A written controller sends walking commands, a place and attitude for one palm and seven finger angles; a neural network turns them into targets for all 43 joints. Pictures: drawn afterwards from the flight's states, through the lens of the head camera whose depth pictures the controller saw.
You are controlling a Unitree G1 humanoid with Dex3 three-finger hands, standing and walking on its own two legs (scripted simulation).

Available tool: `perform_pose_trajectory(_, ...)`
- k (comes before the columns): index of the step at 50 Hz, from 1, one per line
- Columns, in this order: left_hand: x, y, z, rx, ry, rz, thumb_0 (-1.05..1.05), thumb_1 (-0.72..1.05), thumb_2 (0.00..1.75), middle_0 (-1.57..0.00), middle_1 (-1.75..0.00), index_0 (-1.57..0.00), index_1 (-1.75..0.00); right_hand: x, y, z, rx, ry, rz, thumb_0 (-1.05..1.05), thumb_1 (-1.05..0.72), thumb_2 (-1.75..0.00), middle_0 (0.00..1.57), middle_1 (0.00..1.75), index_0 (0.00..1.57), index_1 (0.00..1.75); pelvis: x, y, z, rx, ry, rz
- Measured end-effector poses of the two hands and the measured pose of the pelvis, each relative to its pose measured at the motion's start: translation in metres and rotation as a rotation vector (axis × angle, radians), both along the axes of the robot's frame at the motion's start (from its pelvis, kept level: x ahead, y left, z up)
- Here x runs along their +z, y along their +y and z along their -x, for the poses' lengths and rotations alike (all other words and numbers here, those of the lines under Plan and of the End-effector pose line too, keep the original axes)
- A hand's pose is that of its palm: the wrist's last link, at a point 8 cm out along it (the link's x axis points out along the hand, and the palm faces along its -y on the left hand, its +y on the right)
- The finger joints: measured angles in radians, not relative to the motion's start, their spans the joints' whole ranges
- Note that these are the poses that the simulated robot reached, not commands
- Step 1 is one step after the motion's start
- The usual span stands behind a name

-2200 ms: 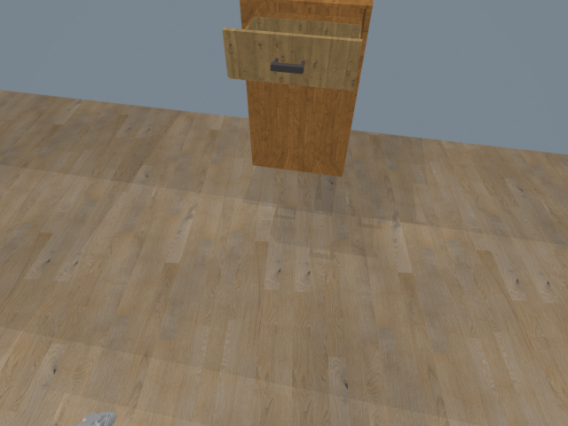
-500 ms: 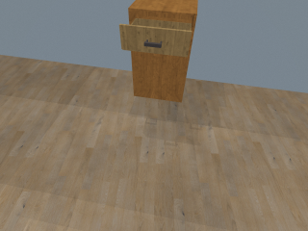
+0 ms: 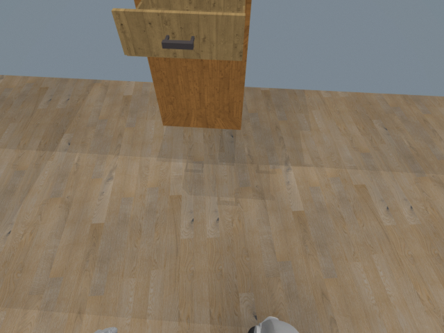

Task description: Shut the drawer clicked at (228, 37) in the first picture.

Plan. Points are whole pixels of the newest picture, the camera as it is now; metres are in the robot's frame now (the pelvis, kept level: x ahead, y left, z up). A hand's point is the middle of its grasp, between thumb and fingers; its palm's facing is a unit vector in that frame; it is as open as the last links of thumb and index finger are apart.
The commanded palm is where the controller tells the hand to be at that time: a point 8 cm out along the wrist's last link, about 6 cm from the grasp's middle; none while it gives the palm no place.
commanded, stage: walk to a spot facing it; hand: left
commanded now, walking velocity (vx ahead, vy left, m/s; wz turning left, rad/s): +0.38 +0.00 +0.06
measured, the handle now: (178, 41) +1.00 +0.20 -0.01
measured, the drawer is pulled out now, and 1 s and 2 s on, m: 0.30 0.30 0.30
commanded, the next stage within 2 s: take the last steps up to it in 0.66 s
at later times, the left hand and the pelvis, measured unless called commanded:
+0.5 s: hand (123, 313) +0.18 +0.22 -0.16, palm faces +0.10 -0.99 -0.12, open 7.3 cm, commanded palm none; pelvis +0.21 +0.05 +0.02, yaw +1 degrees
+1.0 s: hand (176, 177) +0.51 +0.15 -0.14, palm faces -0.09 -0.97 -0.21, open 7.3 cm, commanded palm none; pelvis +0.40 -0.01 +0.01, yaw -6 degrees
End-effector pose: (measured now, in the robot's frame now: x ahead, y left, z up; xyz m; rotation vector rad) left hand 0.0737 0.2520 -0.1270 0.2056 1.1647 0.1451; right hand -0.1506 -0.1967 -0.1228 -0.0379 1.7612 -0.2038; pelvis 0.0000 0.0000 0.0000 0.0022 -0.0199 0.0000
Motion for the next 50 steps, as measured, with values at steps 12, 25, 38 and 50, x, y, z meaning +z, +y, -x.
perform_pose_trajectory(12,0.004,-0.03,-0.034,0.048,0.113,0.085,0.0,0.92,0.9,-0.2,-0.3,-0.2,-0.3,0.018,-0.04,-0.283,0.122,-0.519,0.097,0.0,-0.92,-0.9,0.2,0.3,0.19,0.29,0.025,0.003,-0.092,0.021,0.003,0.031)
perform_pose_trajectory(25,-0.011,0.018,-0.095,0.135,0.241,0.126,0.01,0.91,0.9,-0.2,-0.3,-0.2,-0.3,0.026,0.02,-0.432,0.185,-0.642,0.111,-0.01,-0.92,-0.9,0.2,0.3,0.2,0.3,0.02,0.049,-0.207,0.018,-0.01,0.025)
perform_pose_trajectory(38,0.017,0.017,-0.286,-0.017,0.142,0.056,0.0,0.92,0.9,-0.2,-0.3,-0.2,-0.3,0.014,0.023,-0.384,-0.021,-0.281,0.066,0.0,-0.93,-0.9,0.2,0.3,0.2,0.3,0.031,0.039,-0.31,-0.089,0.0,-0.021)
perform_pose_trajectory(50,0.014,-0.049,-0.434,-0.109,-0.023,0.029,0.0,0.91,0.9,-0.2,-0.3,-0.2,-0.3,-0.014,-0.019,-0.461,-0.084,-0.221,0.019,0.0,-0.91,-0.9,0.2,0.3,0.2,0.3,0.013,-0.013,-0.4,-0.11,-0.012,-0.002)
